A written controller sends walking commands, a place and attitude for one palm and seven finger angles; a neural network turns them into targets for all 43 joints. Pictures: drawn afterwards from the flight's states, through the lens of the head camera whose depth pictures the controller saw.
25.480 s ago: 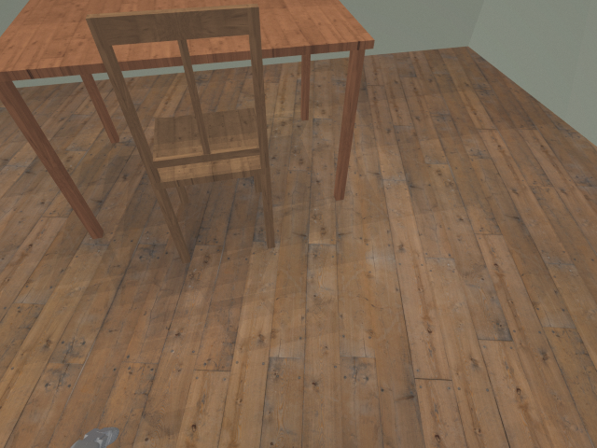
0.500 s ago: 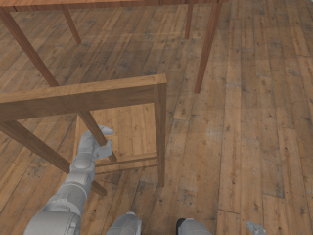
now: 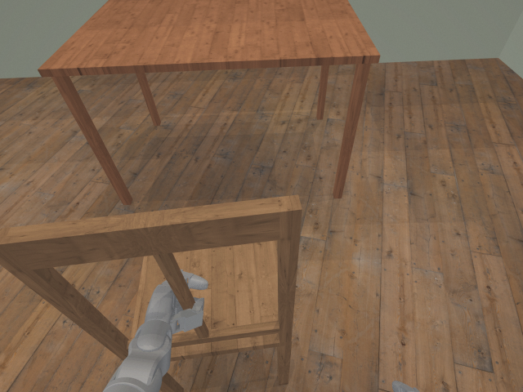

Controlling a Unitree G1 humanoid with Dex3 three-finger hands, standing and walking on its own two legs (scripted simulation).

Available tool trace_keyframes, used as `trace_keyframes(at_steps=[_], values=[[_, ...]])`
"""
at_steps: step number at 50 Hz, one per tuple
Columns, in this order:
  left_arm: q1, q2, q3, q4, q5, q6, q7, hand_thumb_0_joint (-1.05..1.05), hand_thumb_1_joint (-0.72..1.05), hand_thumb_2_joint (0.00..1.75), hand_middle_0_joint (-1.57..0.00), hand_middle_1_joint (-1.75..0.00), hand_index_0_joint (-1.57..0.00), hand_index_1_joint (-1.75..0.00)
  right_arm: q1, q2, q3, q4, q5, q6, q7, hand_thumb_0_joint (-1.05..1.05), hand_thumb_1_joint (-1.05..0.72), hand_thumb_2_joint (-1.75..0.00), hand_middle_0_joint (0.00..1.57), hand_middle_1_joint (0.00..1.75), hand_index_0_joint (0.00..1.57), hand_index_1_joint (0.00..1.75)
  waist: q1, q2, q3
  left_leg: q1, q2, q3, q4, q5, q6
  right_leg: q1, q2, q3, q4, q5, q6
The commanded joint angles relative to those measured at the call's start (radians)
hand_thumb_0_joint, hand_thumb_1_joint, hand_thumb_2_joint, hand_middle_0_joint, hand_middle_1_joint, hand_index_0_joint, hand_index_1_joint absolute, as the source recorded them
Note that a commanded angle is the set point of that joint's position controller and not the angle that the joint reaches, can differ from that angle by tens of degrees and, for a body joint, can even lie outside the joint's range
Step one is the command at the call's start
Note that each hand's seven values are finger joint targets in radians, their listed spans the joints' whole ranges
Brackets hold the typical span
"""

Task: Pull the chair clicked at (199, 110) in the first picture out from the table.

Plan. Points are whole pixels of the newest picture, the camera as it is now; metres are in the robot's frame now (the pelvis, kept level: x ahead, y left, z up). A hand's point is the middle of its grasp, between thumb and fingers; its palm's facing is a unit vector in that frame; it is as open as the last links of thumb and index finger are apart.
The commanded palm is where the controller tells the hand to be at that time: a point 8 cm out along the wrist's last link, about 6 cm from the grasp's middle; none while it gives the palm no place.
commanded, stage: stop walking, hand still on the chair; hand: left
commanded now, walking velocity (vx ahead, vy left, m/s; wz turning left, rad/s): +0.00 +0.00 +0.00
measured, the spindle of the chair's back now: (186, 300) +0.29 +0.16 -0.06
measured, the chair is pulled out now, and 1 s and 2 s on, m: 0.65 0.66 0.66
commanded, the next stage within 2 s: open the thumb and straighten the fingers in 0.42 s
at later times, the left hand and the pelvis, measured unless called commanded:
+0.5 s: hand (195, 315) +0.26 +0.14 -0.06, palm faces +0.01 -0.98 -0.19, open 5.4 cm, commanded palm +0.24 +0.19 -0.04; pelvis +0.01 +0.01 +0.00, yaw +0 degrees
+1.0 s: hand (191, 308) +0.27 +0.14 -0.06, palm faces +0.00 -0.98 -0.18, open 13.9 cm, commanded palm +0.25 +0.19 -0.04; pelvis +0.01 +0.01 -0.03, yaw +4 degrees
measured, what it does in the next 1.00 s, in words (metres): stands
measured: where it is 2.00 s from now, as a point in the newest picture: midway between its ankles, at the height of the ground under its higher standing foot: outside the picture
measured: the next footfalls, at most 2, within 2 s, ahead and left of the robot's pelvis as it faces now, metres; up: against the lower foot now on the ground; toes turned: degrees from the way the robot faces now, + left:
none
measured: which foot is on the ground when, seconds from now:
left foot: down 0.00-1.00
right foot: down 0.00-1.00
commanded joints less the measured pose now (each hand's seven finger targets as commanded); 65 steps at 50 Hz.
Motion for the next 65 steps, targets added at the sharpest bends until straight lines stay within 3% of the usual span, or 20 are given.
trace_keyframes(at_steps=[1, 8, 12, 15, 17, 19, 25, 26, 27, 28, 29, 31, 36, 38, 43, 49, 50, 52, 56, 65], values=[[-0.225, 0.166, 0.032, -0.246, 0.026, -0.058, 0.018, 0.00, 0.90, 0.90, -0.50, -1.45, -0.50, -1.45, -0.083, -0.142, -0.059, -0.130, 0.000, -0.050, -0.024, 0.00, -0.90, -0.90, 0.20, 0.30, 0.20, 0.30, 0.004, -0.081, -0.148, -0.028, 0.054, -0.053, -0.097, 0.074, 0.056, 0.082, -0.084, 0.097, -0.126, -0.084, -0.025], [-0.154, 0.150, 0.022, -0.301, 0.025, -0.051, 0.022, 0.00, 0.90, 0.90, -0.50, -1.45, -0.50, -1.45, -0.095, -0.136, -0.059, -0.148, 0.001, -0.041, -0.023, 0.00, -0.90, -0.90, 0.20, 0.30, 0.20, 0.30, 0.004, -0.073, -0.197, -0.013, 0.059, -0.053, -0.089, 0.176, 0.043, 0.152, -0.092, 0.087, -0.069, 0.124, -0.036], [-0.138, 0.152, 0.020, -0.325, 0.022, -0.046, 0.025, 0.00, 0.90, 0.90, -0.50, -1.45, -0.50, -1.45, -0.106, -0.135, -0.059, -0.158, 0.002, -0.030, -0.026, 0.00, -0.90, -0.90, 0.20, 0.30, 0.20, 0.30, 0.003, -0.028, -0.189, -0.018, 0.060, -0.053, -0.099, 0.174, 0.041, 0.151, -0.093, 0.083, -0.070, 0.135, -0.036], [-0.138, 0.141, 0.011, -0.330, 0.021, -0.040, 0.024, 0.00, 0.90, 0.90, -0.50, -1.45, -0.50, -1.45, -0.112, -0.134, -0.058, -0.172, 0.003, -0.020, -0.025, 0.00, -0.90, -0.90, 0.20, 0.30, 0.20, 0.30, 0.004, -0.067, -0.188, -0.023, 0.058, -0.053, -0.095, 0.170, 0.039, 0.155, -0.095, 0.084, -0.076, 0.128, -0.039], [-0.125, 0.149, 0.015, -0.330, 0.021, -0.038, 0.027, 0.00, 0.90, 0.90, -0.50, -1.45, -0.50, -1.45, -0.111, -0.137, -0.059, -0.170, 0.002, -0.016, -0.028, 0.00, -0.90, -0.90, 0.20, 0.30, 0.20, 0.30, 0.005, -0.020, -0.176, -0.028, 0.057, -0.052, -0.107, 0.151, 0.041, 0.147, -0.091, 0.082, -0.084, 0.106, -0.036], [-0.132, 0.137, 0.006, -0.332, 0.021, -0.035, 0.026, 0.00, 0.90, 0.90, -0.50, -1.45, -0.50, -1.45, -0.116, -0.131, -0.055, -0.178, 0.002, -0.011, -0.026, 0.00, -0.90, -0.90, 0.20, 0.30, 0.20, 0.30, 0.005, -0.063, -0.178, -0.032, 0.055, -0.051, -0.103, 0.137, 0.041, 0.149, -0.094, 0.082, -0.094, 0.080, -0.035], [-0.127, 0.137, 0.006, -0.337, 0.023, -0.030, 0.027, 0.00, 0.90, 0.90, -0.50, -1.45, -0.50, -1.45, -0.115, -0.130, -0.055, -0.181, 0.002, -0.002, -0.027, 0.00, -0.90, -0.90, 0.20, 0.30, 0.20, 0.30, 0.006, -0.064, -0.199, -0.016, 0.056, -0.052, -0.097, 0.163, 0.041, 0.155, -0.094, 0.080, -0.093, 0.112, -0.037], [-0.125, 0.185, 0.035, -0.402, 0.021, -0.036, 0.031, 0.00, 0.90, 0.90, -0.50, -1.45, -0.50, -1.45, -0.115, -0.139, -0.060, -0.182, 0.001, -0.005, -0.028, 0.00, -0.90, -0.90, 0.20, 0.30, 0.20, 0.30, 0.007, -0.038, -0.193, -0.017, 0.056, -0.054, -0.104, 0.173, 0.041, 0.168, -0.094, 0.080, -0.096, 0.146, -0.035], [-0.025, 0.073, -0.041, -0.316, -0.023, 0.005, 0.006, 0.00, 0.78, 0.84, -0.50, -1.45, -0.50, -1.45, -0.122, -0.175, -0.060, -0.195, 0.041, -0.024, 0.008, 0.00, -0.90, -0.90, 0.20, 0.30, 0.20, 0.30, -0.049, -0.203, -0.147, -0.200, 0.015, -0.044, -0.079, 0.131, 0.034, 0.139, -0.054, -0.046, -0.020, 0.082, -0.025], [-0.086, 0.137, 0.015, -0.422, -0.022, -0.005, -0.005, 0.00, 0.66, 0.78, -0.50, -1.45, -0.50, -1.45, -0.139, -0.185, -0.066, -0.209, 0.038, -0.040, 0.023, 0.00, -0.90, -0.90, 0.20, 0.30, 0.20, 0.30, -0.023, -0.222, -0.178, -0.249, 0.006, -0.042, -0.049, 0.124, 0.040, 0.132, -0.046, -0.033, 0.005, 0.080, -0.031], [-0.060, 0.185, 0.054, -0.478, -0.020, -0.011, -0.010, 0.00, 0.54, 0.73, -0.50, -1.45, -0.50, -1.45, -0.142, -0.182, -0.078, -0.218, 0.035, -0.058, 0.034, 0.00, -0.90, -0.90, 0.20, 0.30, 0.20, 0.30, -0.011, -0.126, -0.224, -0.255, -0.010, -0.029, -0.021, 0.104, 0.039, 0.125, -0.048, -0.019, 0.021, 0.051, -0.030], [-0.027, 0.154, 0.003, -0.547, -0.004, 0.004, -0.018, 0.00, 0.30, 0.61, -0.50, -1.45, -0.50, -1.45, -0.139, -0.166, -0.070, -0.231, 0.028, -0.083, 0.053, 0.00, -0.90, -0.90, 0.20, 0.30, 0.20, 0.30, -0.011, 0.014, -0.231, -0.269, -0.023, -0.030, 0.001, 0.095, 0.024, 0.095, -0.048, -0.022, 0.040, 0.026, -0.040], [-0.005, 0.144, -0.001, -0.587, -0.003, 0.078, -0.026, 0.00, -0.31, 0.32, -0.50, -1.45, -0.50, -1.45, -0.118, -0.179, -0.070, -0.248, 0.022, -0.111, 0.070, 0.00, -0.90, -0.90, 0.20, 0.30, 0.20, 0.30, -0.024, -0.017, -0.268, -0.341, -0.029, -0.034, 0.074, 0.067, 0.028, 0.018, -0.035, -0.041, 0.100, -0.013, -0.033], [-0.040, 0.174, 0.027, -0.637, -0.002, 0.097, -0.022, 0.00, -0.55, 0.20, -0.45, -1.30, -0.45, -1.30, -0.109, -0.185, -0.072, -0.255, 0.020, -0.115, 0.068, 0.00, -0.90, -0.90, 0.20, 0.30, 0.20, 0.30, -0.023, -0.031, -0.310, -0.347, -0.031, -0.036, 0.098, 0.078, 0.030, 0.003, -0.032, -0.045, 0.128, -0.007, -0.028], [-0.009, 0.097, -0.032, -0.676, -0.010, 0.150, -0.033, 0.00, -0.55, 0.20, -0.32, -0.94, -0.32, -0.94, -0.101, -0.185, -0.070, -0.281, 0.016, -0.126, 0.058, 0.00, -0.90, -0.90, 0.20, 0.30, 0.20, 0.30, -0.030, -0.048, -0.321, -0.370, -0.031, -0.042, 0.147, 0.099, 0.027, -0.040, -0.033, -0.062, 0.176, 0.013, -0.022], [0.042, 0.113, -0.024, -0.753, -0.001, 0.186, -0.025, 0.00, -0.55, 0.20, -0.18, -0.51, -0.18, -0.51, -0.079, -0.193, -0.071, -0.306, 0.009, -0.137, 0.046, 0.00, -0.90, -0.90, 0.20, 0.30, 0.20, 0.30, -0.026, -0.099, -0.366, -0.390, -0.033, -0.052, 0.193, 0.147, 0.026, -0.037, -0.034, -0.072, 0.223, 0.074, -0.020], [0.045, 0.102, -0.040, -0.778, 0.007, 0.191, -0.026, 0.00, -0.55, 0.20, -0.15, -0.43, -0.15, -0.43, -0.082, -0.189, -0.070, -0.313, 0.008, -0.138, 0.046, 0.00, -0.90, -0.90, 0.20, 0.30, 0.20, 0.30, -0.025, -0.069, -0.364, -0.390, -0.035, -0.049, 0.199, 0.149, 0.026, -0.044, -0.036, -0.071, 0.230, 0.073, -0.020], [0.060, 0.166, 0.025, -0.743, 0.010, 0.213, -0.018, 0.00, -0.55, 0.20, -0.10, -0.29, -0.10, -0.29, -0.069, -0.195, -0.066, -0.309, 0.007, -0.129, 0.040, 0.00, -0.90, -0.90, 0.20, 0.30, 0.20, 0.30, -0.028, -0.117, -0.334, -0.423, -0.037, -0.050, 0.212, 0.127, 0.030, -0.051, -0.035, -0.069, 0.232, 0.067, -0.017], [0.067, 0.172, 0.028, -0.816, 0.012, 0.228, -0.030, 0.00, -0.55, 0.20, 0.00, 0.00, 0.00, 0.00, -0.076, -0.189, -0.061, -0.334, 0.007, -0.122, 0.033, 0.00, -0.90, -0.90, 0.20, 0.30, 0.20, 0.30, -0.021, -0.061, -0.353, -0.438, -0.046, -0.042, 0.226, 0.116, 0.034, -0.032, -0.039, -0.057, 0.236, 0.067, -0.019], [0.095, 0.167, 0.017, -0.840, -0.013, 0.250, -0.065, 0.00, -0.55, 0.20, 0.00, 0.00, 0.00, 0.00, -0.057, -0.193, -0.056, -0.338, 0.007, -0.140, 0.022, 0.00, -0.90, -0.90, 0.20, 0.30, 0.20, 0.30, -0.044, -0.079, -0.361, -0.448, -0.049, -0.048, 0.263, 0.121, 0.039, -0.042, -0.041, -0.063, 0.245, 0.085, -0.007]])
